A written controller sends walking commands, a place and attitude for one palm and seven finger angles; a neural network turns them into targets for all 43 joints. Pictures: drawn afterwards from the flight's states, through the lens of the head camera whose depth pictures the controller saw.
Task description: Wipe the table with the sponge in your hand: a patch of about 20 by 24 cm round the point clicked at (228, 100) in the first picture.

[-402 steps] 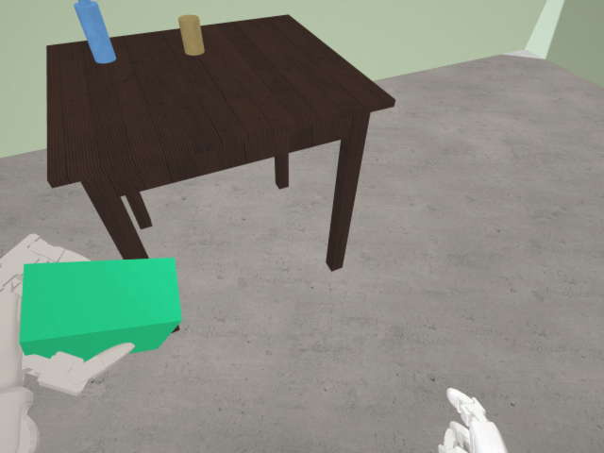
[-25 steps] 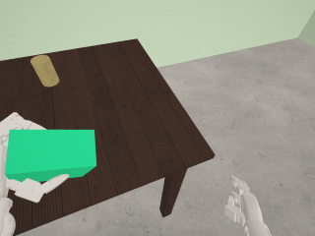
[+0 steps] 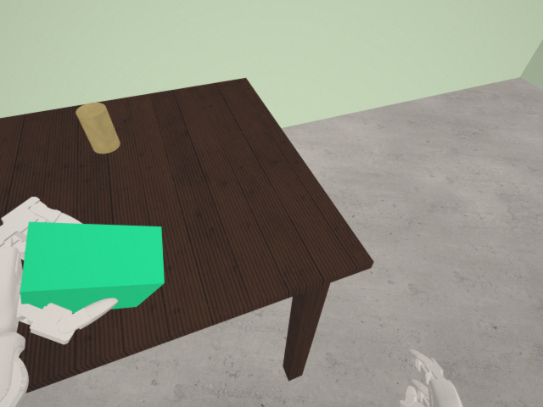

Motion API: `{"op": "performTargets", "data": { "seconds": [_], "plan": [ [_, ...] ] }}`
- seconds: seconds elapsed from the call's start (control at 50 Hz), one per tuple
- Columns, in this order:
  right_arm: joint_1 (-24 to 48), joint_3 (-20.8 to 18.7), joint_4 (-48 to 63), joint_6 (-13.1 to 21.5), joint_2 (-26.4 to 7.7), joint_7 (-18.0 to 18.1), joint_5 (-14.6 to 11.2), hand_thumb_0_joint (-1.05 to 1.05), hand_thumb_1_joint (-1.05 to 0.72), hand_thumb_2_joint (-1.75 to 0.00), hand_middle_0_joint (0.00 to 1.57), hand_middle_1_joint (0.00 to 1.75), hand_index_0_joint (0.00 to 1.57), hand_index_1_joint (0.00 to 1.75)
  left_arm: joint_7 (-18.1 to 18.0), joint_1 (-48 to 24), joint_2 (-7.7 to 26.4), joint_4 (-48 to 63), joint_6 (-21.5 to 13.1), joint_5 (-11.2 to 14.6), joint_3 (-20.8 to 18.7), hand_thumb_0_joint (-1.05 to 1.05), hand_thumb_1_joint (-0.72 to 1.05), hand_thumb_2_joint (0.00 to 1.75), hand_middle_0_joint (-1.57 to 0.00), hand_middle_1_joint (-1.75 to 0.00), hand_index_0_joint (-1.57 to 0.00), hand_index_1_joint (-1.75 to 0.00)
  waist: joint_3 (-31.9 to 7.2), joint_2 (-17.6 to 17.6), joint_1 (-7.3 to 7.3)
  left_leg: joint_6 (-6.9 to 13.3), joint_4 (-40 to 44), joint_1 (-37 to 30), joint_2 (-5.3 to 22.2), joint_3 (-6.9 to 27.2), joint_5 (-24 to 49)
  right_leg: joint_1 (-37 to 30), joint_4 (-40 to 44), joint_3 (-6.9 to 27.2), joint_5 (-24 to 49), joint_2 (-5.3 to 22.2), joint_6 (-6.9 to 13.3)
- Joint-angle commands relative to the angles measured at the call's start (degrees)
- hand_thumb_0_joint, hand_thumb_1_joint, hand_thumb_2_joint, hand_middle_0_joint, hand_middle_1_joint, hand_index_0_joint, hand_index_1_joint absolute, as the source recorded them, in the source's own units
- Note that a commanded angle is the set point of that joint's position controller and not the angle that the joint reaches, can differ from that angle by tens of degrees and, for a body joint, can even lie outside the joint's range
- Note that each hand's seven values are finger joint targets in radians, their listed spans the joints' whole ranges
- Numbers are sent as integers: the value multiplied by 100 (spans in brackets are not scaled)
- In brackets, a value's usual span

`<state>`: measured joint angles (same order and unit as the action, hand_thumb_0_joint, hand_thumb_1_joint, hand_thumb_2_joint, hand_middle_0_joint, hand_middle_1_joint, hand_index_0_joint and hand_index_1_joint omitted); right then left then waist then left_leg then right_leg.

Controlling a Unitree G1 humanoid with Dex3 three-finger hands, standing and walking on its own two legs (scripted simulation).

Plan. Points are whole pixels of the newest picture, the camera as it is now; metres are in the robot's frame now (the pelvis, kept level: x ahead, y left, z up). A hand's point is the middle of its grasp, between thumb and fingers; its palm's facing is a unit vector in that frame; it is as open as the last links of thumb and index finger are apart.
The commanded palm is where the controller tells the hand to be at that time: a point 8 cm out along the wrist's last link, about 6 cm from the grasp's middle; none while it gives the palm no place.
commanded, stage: look again from close up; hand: left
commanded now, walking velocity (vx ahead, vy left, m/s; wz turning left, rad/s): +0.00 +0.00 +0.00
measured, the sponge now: (111, 271) +0.23 +0.21 +0.14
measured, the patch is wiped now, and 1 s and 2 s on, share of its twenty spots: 0.00 0.00 0.00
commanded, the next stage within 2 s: come to a stop and stand still in 0.24 s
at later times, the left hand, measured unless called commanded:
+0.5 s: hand (31, 246) +0.25 +0.30 +0.17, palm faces +0.41 -0.85 -0.33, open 10.4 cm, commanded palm +0.18 +0.32 +0.17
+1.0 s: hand (40, 239) +0.25 +0.28 +0.18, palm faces +0.41 -0.80 -0.44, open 10.4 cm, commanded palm +0.18 +0.30 +0.17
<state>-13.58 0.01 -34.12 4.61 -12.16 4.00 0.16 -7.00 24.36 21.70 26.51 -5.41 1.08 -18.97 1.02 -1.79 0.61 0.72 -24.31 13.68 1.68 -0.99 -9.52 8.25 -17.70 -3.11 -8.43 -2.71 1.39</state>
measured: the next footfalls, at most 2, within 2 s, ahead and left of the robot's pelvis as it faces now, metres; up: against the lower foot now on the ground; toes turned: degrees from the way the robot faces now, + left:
none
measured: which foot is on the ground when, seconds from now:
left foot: down 0.00-1.00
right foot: down 0.00-1.00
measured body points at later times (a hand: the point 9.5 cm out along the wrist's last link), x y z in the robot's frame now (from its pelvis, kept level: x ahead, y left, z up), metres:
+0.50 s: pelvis +0.02 +0.04 +0.00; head +0.05 +0.08 +0.44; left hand +0.22 +0.34 +0.18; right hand +0.21 -0.16 -0.07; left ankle +0.04 +0.11 -0.75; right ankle +0.01 -0.10 -0.74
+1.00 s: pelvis +0.02 +0.02 -0.01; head +0.05 +0.04 +0.44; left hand +0.22 +0.32 +0.20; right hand +0.17 -0.20 -0.09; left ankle +0.04 +0.11 -0.75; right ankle +0.01 -0.10 -0.74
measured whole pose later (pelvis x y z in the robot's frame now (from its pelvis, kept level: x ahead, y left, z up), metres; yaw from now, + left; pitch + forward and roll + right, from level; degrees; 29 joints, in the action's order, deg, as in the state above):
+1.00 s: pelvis +0.02 +0.02 -0.01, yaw +0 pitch +1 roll -1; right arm -14.5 2.0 -33.3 9.0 -12.8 -0.5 0.5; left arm -5.2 20.7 24.3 26.0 -14.5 1.9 -25.4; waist 2.0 1.3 0.9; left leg 2.7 -28.7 17.2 -1.3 -2.7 -13.0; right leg 14.0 -27.9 1.5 -15.2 -1.0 -0.1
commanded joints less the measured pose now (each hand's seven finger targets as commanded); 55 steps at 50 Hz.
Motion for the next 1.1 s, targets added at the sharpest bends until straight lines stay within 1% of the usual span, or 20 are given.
{"op": "performTargets", "data": {
  "seconds": [0.0, 0.04, 0.1, 0.16, 0.24, 0.26, 0.48, 0.64, 0.72, 0.74, 0.76, 0.78, 0.8, 0.86, 0.9, 0.94, 0.96, 1.04, 1.06, 1.08],
  "plan": [
    [426, -282, 875, 574, -682, -32, -59, 0, -90, -90, 20, 30, 20, 30, 188, -1045, 1256, -1323, -922, 77, -1174, 0, 10, 130, -120, -160, -120, -160, -610, 161, 380, 29, -313, -389, 4, 185, 554, 623, 316, 1284, 404, 902, -124],
    [540, -261, 870, 615, -588, -271, -185, 0, -90, -90, 20, 30, 20, 30, 282, -265, 387, 29, -1129, 345, -277, 0, 10, 130, -120, -160, -120, -160, -1125, -603, 215, 98, 52, -345, 91, 217, 301, -145, -246, 852, 161, 867, -72],
    [611, -255, 986, 682, -686, -355, -94, 0, -90, -90, 20, 30, 20, 30, 162, -172, 800, 1067, -1161, 240, -379, 0, 10, 130, -120, -160, -120, -160, -882, 272, 220, 78, 167, -92, 97, 364, -323, 129, -32, 838, -730, 742, -82],
    [726, -209, 965, 710, -685, -245, -61, 0, -90, -90, 20, 30, 20, 30, 52, -312, 1046, 1114, -1158, 183, -713, 0, 10, 130, -120, -160, -120, -160, -586, 466, 134, 111, 387, -29, 150, 499, -940, 494, 70, 655, -1383, 632, -39],
    [845, -168, 935, 763, -683, -120, -52, 0, -90, -90, 20, 30, 20, 30, -10, -1075, 1481, 1376, -1287, 123, -1178, 0, 10, 130, -120, -160, -120, -160, -453, -418, 87, 191, 779, 228, 324, 807, -1249, 225, -394, 523, -873, 427, -64],
    [736, -167, 920, 760, -647, -104, -32, 0, -90, -90, 20, 30, 20, 30, 8, -1170, 1246, 1299, -1326, 116, -996, 0, 10, 130, -120, -160, -120, -160, -494, -608, 73, 230, 906, 432, 418, 961, -1325, -40, -595, 390, -670, 428, -62],
    [583, -201, 901, 715, -628, -292, -9, 0, -90, -90, 20, 30, 20, 30, 71, -472, 726, 1301, -1093, 143, -563, 0, 10, 130, -120, -160, -120, -160, -989, -367, 56, -207, 193, -586, 477, 644, 2479, -94, -603, 251, 733, 381, -82],
    [815, -154, 1068, 537, -565, -195, -53, 0, -90, -90, 20, 30, 20, 30, -6, -338, 1069, 1681, -1029, 205, -989, 0, 10, 130, -120, -160, -120, -160, -1122, -469, 50, -228, 223, -557, 373, 532, 1969, -291, -511, 238, 724, 412, -74],
    [711, -172, 1061, 529, -605, -155, -41, 0, -90, -90, 20, 30, 20, 30, -4, -378, 937, 1554, -1037, 231, -790, 0, 10, 130, -120, -160, -120, -160, -912, -427, 41, -146, 394, -206, 375, 626, 1073, -392, -380, 291, 500, 492, -71],
    [-440, 586, 1464, 343, -1145, 273, -476, 0, -90, -90, 20, 30, 20, 30, -78, -5501, 5318, 2897, -1748, -113, -2481, 0, 10, 130, -120, -160, -120, -160, -972, -1912, -351, 122, 675, 830, 481, 876, -563, -1313, -1283, 338, -526, -62, -447],
    [223, -24, 1243, 562, -215, 166, -284, 0, -90, -90, 20, 30, 20, 30, 22, -3636, 2328, 818, -1414, -134, -2283, 0, 10, 130, -120, -160, -120, -160, -799, -771, 126, 84, 451, 420, 661, 1049, -892, 445, -1259, 272, -1413, 400, -127],
    [482, 0, 956, 682, -660, -60, -65, 0, -90, -90, 20, 30, 20, 30, 35, -2463, 1764, -446, -1254, 56, -1478, 0, 10, 130, -120, -160, -120, -160, -210, -599, 54, 41, 514, -183, 440, 902, -759, 1086, -1146, 253, -1288, 317, 6],
    [285, -167, 994, 714, -891, -173, 24, 0, -90, -90, 20, 30, 20, 30, 64, -2088, 2051, -134, -1278, 36, -1601, 0, 10, 130, -120, -160, -120, -160, -508, -599, 109, 27, 390, -236, 503, 864, -603, 1160, -1067, 441, -938, 373, 48],
    [120, -165, 1042, 771, -816, -374, -28, 0, -90, -90, 20, 30, 20, 30, 250, -749, 997, 454, -1282, 134, -696, 0, 10, 130, -120, -160, -120, -160, -770, 105, 125, 86, 58, -386, 332, 658, 73, 919, -617, 655, -229, 565, 114],
    [233, -170, 1031, 783, -853, -431, -47, 0, -90, -90, 20, 30, 20, 30, 264, -343, 854, 1031, -1229, 129, -564, 0, 10, 130, -120, -160, -120, -160, -824, 299, 100, 91, -44, -551, 323, 496, 527, 764, -572, 669, 215, 648, 103],
    [404, -160, 932, 754, -898, -399, -28, 0, -90, -90, 20, 30, 20, 30, 143, -181, 1173, 1090, -1131, 94, -910, 0, 10, 130, -120, -160, -120, -160, -1109, 49, 122, 110, -4, -755, 313, 427, 634, 685, -719, 691, 276, 599, 76],
    [294, -176, 922, 676, -836, -335, 7, 0, -90, -90, 20, 30, 20, 30, 143, -110, 972, 1105, -1122, 22, -834, 0, 10, 130, -120, -160, -120, -160, -1016, 67, 64, 89, -26, -609, 368, 457, 791, 569, -717, 511, 352, 630, 37],
    [435, -200, 885, 467, -916, -151, 57, 0, -90, -90, 20, 30, 20, 30, -20, -403, 1873, 1141, -1060, -35, -1637, 0, 10, 130, -120, -160, -120, -160, -1006, 16, 39, 109, -118, -293, 256, 460, 224, 435, -544, 765, 76, 675, 118],
    [385, -158, 886, 405, -737, -117, 54, 0, -90, -90, 20, 30, 20, 30, 12, -380, 1352, 1126, -1069, -1, -1245, 0, 10, 130, -120, -160, -120, -160, -867, -103, -7, 122, -148, -140, 261, 447, 306, 352, -557, 603, 193, 709, 115],
    [399, -181, 928, 401, -820, -101, 34, 0, -90, -90, 20, 30, 20, 30, -9, -520, 1492, 1243, -1057, 21, -1264, 0, 10, 130, -120, -160, -120, -160, -783, -366, 18, 125, -185, -77, 242, 424, 217, 374, -521, 690, 188, 730, 135]
  ]
}}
